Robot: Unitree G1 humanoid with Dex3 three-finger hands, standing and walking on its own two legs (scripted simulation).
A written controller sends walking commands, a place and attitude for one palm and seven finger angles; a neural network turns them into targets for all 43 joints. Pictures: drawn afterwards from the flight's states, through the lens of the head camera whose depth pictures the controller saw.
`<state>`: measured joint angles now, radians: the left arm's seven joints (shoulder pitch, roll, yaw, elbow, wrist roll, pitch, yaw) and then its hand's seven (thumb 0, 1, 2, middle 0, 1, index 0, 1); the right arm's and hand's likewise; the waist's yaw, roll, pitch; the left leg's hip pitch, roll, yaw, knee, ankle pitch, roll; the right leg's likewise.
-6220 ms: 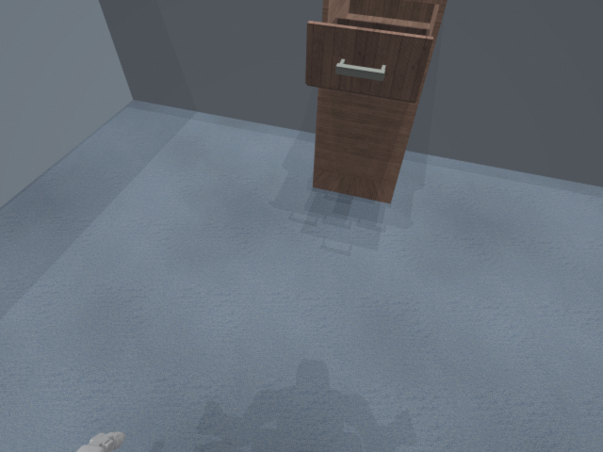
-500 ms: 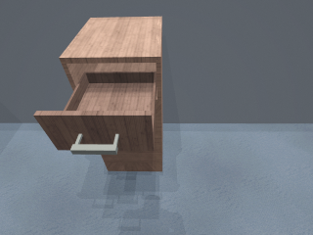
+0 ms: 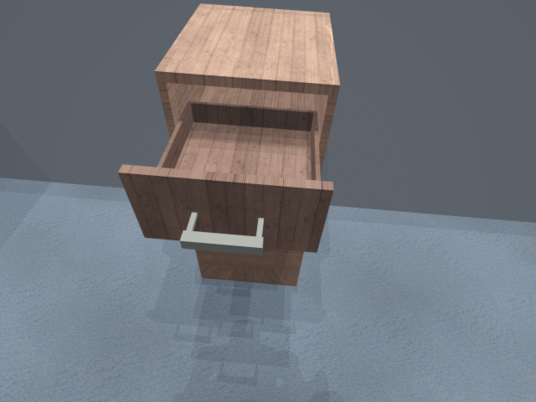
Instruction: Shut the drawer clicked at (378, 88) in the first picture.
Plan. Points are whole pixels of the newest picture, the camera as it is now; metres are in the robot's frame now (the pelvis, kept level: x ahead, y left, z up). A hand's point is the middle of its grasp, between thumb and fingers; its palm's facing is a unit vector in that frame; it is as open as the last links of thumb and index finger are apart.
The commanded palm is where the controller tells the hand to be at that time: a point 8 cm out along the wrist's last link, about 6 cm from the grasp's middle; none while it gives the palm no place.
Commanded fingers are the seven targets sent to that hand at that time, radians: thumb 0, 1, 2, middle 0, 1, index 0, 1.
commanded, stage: look again from close up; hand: left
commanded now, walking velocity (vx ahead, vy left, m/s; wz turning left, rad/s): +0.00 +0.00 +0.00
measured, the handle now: (224, 232) +0.38 +0.11 +0.02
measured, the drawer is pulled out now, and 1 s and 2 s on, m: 0.29 0.29 0.29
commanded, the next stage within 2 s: shuffle to correct the standing spot in 0.22 s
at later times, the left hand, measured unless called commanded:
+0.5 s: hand out of the picture +0.01 +0.20 -0.17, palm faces -0.05 -0.98 -0.19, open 7.4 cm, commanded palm none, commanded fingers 0.00 0.90 0.90 -0.20 -0.30 -0.20 -0.30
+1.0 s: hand out of the picture +0.10 +0.10 -0.16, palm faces -0.01 -0.98 -0.19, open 7.2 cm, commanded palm none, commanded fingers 0.00 0.90 0.90 -0.20 -0.30 -0.20 -0.30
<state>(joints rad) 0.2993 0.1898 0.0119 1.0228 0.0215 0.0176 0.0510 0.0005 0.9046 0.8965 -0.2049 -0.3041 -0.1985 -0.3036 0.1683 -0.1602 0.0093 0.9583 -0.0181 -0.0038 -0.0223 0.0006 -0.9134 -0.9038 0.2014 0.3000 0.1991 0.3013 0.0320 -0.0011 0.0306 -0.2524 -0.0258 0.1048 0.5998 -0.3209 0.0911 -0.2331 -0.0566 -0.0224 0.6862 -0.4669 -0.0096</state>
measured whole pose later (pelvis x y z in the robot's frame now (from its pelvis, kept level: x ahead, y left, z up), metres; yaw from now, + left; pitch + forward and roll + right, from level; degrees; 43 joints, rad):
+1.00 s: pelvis +0.07 -0.08 +0.01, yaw -2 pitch +1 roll +0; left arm 0.28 0.16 0.01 1.03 0.03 -0.01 0.04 0.00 0.94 0.90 -0.20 -0.30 -0.20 -0.30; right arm 0.27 -0.16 -0.01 1.07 -0.01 0.01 -0.03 0.00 -0.91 -0.90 0.20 0.30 0.20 0.30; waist 0.00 -0.01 0.03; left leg -0.37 0.03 0.08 0.88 -0.51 0.00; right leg -0.21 0.02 -0.09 0.47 -0.28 -0.06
